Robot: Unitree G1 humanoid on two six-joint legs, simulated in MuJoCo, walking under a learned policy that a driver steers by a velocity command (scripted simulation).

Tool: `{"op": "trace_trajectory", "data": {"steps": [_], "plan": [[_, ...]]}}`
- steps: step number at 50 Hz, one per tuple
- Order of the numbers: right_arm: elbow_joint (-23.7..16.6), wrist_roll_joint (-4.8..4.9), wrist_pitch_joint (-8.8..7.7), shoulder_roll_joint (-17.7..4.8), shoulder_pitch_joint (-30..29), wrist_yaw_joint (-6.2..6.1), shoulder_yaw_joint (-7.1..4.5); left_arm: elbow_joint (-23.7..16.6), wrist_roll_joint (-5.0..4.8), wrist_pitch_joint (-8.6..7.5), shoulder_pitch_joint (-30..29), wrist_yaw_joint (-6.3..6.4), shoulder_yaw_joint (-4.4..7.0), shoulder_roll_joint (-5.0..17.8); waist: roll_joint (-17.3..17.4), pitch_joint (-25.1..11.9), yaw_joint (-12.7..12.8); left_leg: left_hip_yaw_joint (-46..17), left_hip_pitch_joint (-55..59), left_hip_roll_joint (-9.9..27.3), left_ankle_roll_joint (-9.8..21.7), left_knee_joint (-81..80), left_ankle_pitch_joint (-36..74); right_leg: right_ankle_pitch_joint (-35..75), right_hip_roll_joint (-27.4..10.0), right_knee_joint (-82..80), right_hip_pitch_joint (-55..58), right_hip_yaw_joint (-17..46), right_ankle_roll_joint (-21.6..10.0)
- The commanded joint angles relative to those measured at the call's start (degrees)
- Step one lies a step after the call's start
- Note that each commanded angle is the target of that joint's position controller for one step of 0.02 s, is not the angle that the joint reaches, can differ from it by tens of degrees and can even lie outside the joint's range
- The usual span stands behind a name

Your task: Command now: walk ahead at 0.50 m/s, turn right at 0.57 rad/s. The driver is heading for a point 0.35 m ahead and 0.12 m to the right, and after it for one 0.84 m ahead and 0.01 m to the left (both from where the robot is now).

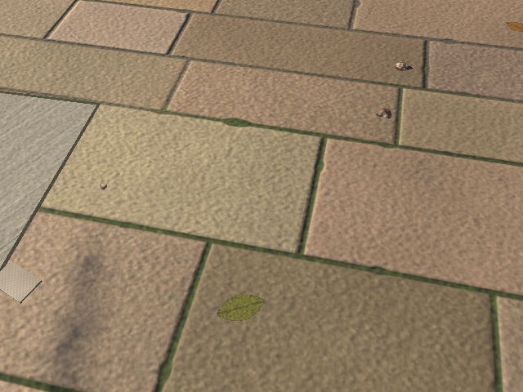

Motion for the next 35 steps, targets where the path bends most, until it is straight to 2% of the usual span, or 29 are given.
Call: {"op": "trace_trajectory", "data": {"steps": [1, 4, 7, 9, 11, 14, 15, 16, 17, 18, 19, 20, 21, 22, 23, 25, 29, 33, 35], "plan": [[-3.69, -1.13, 0.15, -6.21, 0.89, -0.25, -1.86, -4.34, 0.08, -1.36, -0.49, 1.03, 1.37, 7.14, -1.27, -5.71, -1.86, -2.15, -9.20, 3.11, -1.73, -6.45, 3.82, 13.49, -15.58, -14.35, 9.42, 19.99, -11.12], [-6.09, -1.61, 0.87, -4.53, -5.24, -0.49, -1.26, -3.92, -0.10, -1.24, 2.27, 2.28, 1.97, 9.58, -2.08, -3.42, -0.32, -0.72, -10.18, 1.44, -4.10, -18.41, 13.11, 15.85, -13.08, -15.01, 5.71, 15.86, -9.75], [-7.90, -1.22, 0.51, -2.87, -11.07, 0.16, -0.44, -3.48, -0.32, -0.59, 4.38, 2.72, 2.01, 9.55, -4.31, -2.66, 2.18, 0.06, -5.56, -1.64, -4.09, -31.75, 24.52, 10.70, -9.98, -13.98, 2.83, 13.32, -6.63], [-9.21, -0.55, 0.23, -3.23, -13.98, 0.64, -0.33, -2.72, -0.46, -0.38, 6.42, 2.66, 2.03, 9.55, -5.13, -2.48, 3.58, -0.05, -3.32, -2.94, -3.77, -35.80, 27.87, 7.44, -10.71, -13.40, 3.06, 15.20, -5.74], [-10.14, -0.22, -0.16, -4.62, -15.11, 1.09, -0.59, -2.09, -0.77, -0.11, 7.80, 2.77, 1.93, 8.99, -5.53, -2.61, 3.78, -1.54, -3.46, -3.26, -2.99, -38.82, 26.51, 5.62, -12.11, -10.42, 6.82, 18.19, -5.30], [-10.03, -0.09, -1.09, -6.97, -12.64, 1.61, -1.25, -2.23, -0.48, 0.47, 7.69, 3.31, 2.06, 9.10, -7.42, -3.36, 1.85, -2.42, -1.00, -3.44, -0.96, -40.81, 19.60, 7.75, -14.37, -4.76, 11.79, 22.94, -4.43], [-9.08, -0.20, -1.43, -7.68, -8.82, 1.54, -1.66, -2.65, -0.37, 0.65, 6.88, 3.33, 1.94, 8.76, -8.15, -4.65, -0.32, -1.42, 3.93, -3.91, 0.25, -42.34, 18.59, 10.76, -13.56, -1.82, 11.70, 23.25, -3.65], [-7.61, -0.86, -1.76, -9.49, -2.25, 1.24, -2.56, -3.36, -0.12, 0.60, 6.18, 3.14, 1.26, 6.99, -7.33, -9.14, -3.56, -1.95, 14.29, -2.43, 2.34, -42.76, 18.86, 13.93, -10.41, 5.81, 9.66, 21.39, -1.95], [-6.75, -1.69, -1.73, -12.62, 7.13, 0.78, -3.33, -4.69, 0.86, 0.50, 6.47, 2.90, 0.06, 4.09, -1.62, -17.95, -7.18, -11.06, 30.03, 7.02, 5.76, -40.93, 15.10, 5.51, -6.52, 21.70, 2.09, 16.63, 0.24], [-4.66, -2.03, -0.84, -16.78, 11.60, 0.98, -4.37, -6.23, -1.06, -0.21, 15.61, 2.66, -1.04, 0.28, 19.20, -24.78, -2.81, -39.22, 48.07, 20.17, 15.72, -46.82, 3.07, -23.95, 1.17, 40.36, -19.11, 10.19, 4.14], [-5.68, -0.61, -0.53, -10.85, 10.09, 1.23, -3.10, -4.72, -1.98, -0.24, 14.90, 2.88, -0.13, 6.85, 13.54, -21.47, -4.17, -43.86, 46.19, 20.41, 14.72, -49.88, -10.40, -23.44, -4.03, 47.73, -26.18, 11.95, 4.61], [-6.65, -0.42, -0.16, -6.98, 7.00, 0.96, -2.06, -5.60, -1.64, 0.02, 8.17, 2.88, 0.83, 10.33, 7.58, -13.43, -5.80, -33.53, 38.66, 17.57, 11.72, -50.83, -9.40, -18.00, -6.10, 48.86, -27.96, 10.72, 4.84], [-6.99, -1.02, 0.30, -6.21, 3.82, 0.87, -1.61, -6.32, -1.03, 0.29, 4.90, 3.04, 0.96, 9.98, 3.57, -8.93, -4.77, -25.69, 30.97, 15.07, 10.02, -51.72, -1.71, -13.80, -8.25, 47.66, -26.02, 8.74, 5.16], [-6.60, -1.36, 0.59, -5.03, 2.08, 0.82, -1.24, -7.04, -0.34, 0.31, 2.96, 2.92, 1.12, 9.21, 3.32, -5.51, -3.81, -20.21, 25.18, 12.93, 9.62, -52.96, 4.81, -11.13, -9.82, 44.77, -24.76, 8.63, 5.23], [-6.30, -1.79, 0.52, -4.39, 1.48, 0.69, -0.92, -7.30, -0.58, 0.57, 3.45, 2.56, 1.20, 7.99, 4.72, -4.54, -2.40, -15.74, 21.53, 11.37, 8.98, -54.34, 8.68, -9.50, -11.37, 42.86, -22.01, 8.52, 5.06], [-5.46, -1.27, 0.13, -4.49, 1.67, 0.71, -1.11, -7.88, -1.11, 1.28, 3.82, 2.19, 0.77, 5.32, 5.73, -3.84, -1.73, -10.31, 18.94, 10.53, 9.63, -56.99, 12.44, -8.60, -12.53, 39.99, -20.79, 7.01, 5.23], [-4.22, -1.05, -0.10, -7.51, 2.52, 0.47, -2.17, -10.39, -0.61, 1.80, 0.04, 1.79, 0.20, 3.96, 3.50, -2.88, -1.87, -2.93, 19.92, 11.60, 11.18, -59.63, 20.23, -1.07, -13.63, 31.42, -24.25, 6.32, 6.41], [-3.76, -0.75, 0.71, -8.87, 3.38, 0.14, -2.44, -12.05, -0.63, 1.07, -5.99, 0.30, -0.47, 3.02, 2.68, -1.49, -3.96, 6.09, 20.95, 9.50, 9.14, -59.63, 24.61, 10.32, -12.48, 18.56, -21.24, 2.65, 5.89], [-2.65, -0.24, 1.20, -9.49, 6.42, 0.15, -2.53, -13.42, -0.42, 0.87, -9.97, -0.27, -1.01, 2.04, 1.88, -0.44, -5.61, 7.53, 22.06, 9.98, 8.93, -59.46, 24.71, 10.79, -11.46, 13.80, -19.47, 1.03, 5.24]]}}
